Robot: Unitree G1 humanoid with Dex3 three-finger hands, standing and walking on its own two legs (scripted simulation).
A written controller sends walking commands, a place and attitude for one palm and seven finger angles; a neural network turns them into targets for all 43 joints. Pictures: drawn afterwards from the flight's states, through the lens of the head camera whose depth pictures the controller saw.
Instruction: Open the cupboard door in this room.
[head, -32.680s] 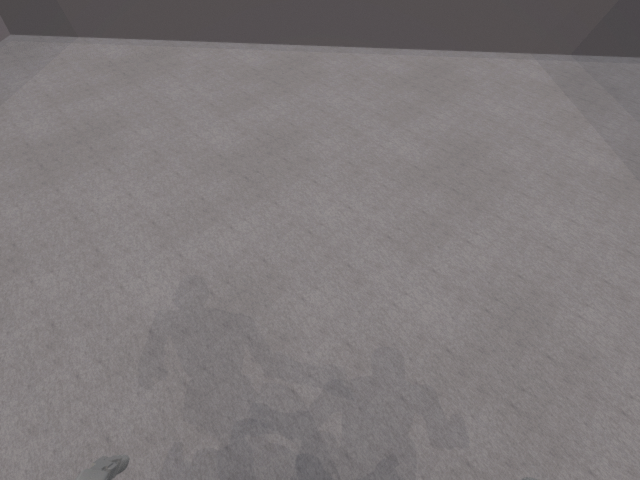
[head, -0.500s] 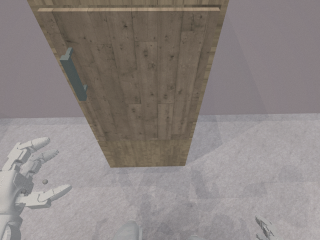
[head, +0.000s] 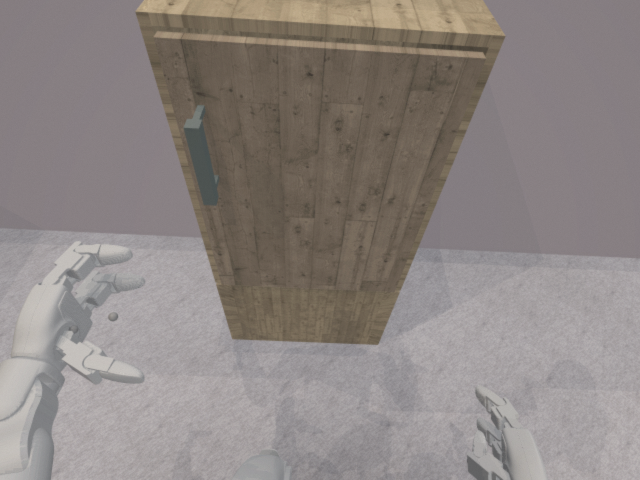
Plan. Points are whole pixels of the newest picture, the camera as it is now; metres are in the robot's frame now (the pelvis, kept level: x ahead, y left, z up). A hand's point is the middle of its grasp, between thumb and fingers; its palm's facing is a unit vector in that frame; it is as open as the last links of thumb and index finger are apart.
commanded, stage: raise the hand with hooked fingers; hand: left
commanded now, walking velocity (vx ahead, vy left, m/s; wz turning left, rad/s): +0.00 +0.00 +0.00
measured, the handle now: (205, 157) +0.55 +0.23 +0.07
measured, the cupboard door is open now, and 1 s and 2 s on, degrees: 0 0 0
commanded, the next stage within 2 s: move the hooked fingers beside the handle in 0.66 s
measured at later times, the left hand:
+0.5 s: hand (129, 289) +0.29 +0.25 +0.09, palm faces +0.08 -1.00 -0.01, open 14.0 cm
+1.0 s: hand (148, 264) +0.33 +0.24 +0.09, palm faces +0.09 -1.00 -0.01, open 14.0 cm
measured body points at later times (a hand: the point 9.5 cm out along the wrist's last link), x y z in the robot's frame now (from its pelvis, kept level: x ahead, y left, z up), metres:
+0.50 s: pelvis +0.00 -0.02 +0.01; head +0.04 -0.01 +0.46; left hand +0.28 +0.30 +0.09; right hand +0.15 -0.28 -0.07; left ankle +0.07 +0.09 -0.69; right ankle -0.01 -0.14 -0.69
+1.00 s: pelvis +0.01 -0.04 +0.00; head +0.05 -0.04 +0.45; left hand +0.32 +0.29 +0.09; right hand +0.16 -0.30 -0.08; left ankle +0.07 +0.09 -0.69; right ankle -0.01 -0.14 -0.69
